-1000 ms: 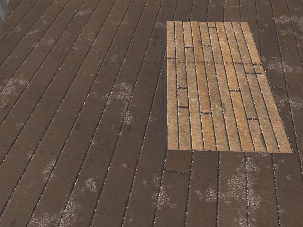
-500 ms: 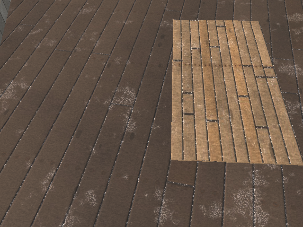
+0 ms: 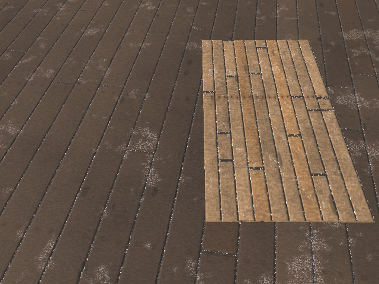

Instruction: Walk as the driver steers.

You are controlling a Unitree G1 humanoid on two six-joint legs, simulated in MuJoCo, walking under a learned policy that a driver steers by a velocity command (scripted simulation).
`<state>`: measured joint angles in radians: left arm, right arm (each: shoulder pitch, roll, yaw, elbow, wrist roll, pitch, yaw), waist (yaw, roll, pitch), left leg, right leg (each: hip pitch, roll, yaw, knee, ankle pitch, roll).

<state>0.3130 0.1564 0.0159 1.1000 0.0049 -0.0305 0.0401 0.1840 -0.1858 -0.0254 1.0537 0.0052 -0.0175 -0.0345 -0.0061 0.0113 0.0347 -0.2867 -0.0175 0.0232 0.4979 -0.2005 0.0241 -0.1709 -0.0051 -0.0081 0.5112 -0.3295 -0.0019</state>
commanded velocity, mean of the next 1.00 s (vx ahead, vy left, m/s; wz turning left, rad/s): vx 0.31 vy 0.00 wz -0.09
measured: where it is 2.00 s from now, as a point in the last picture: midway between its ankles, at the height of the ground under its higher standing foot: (243, 169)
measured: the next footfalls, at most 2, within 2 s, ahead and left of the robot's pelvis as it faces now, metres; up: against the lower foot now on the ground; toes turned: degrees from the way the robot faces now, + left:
left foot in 0.84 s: +0.21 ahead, +0.19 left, +0.00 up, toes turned +4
right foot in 1.34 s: +0.59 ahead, -0.05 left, +0.00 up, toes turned -27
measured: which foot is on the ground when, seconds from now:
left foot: down 0.00-0.54, up 0.56-0.82, down 0.84-1.00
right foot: down 0.00-0.84, up 0.86-1.00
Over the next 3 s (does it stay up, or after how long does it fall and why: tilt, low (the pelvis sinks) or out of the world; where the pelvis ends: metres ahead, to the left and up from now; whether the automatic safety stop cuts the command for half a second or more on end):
stays up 1.82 -0.14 -0.02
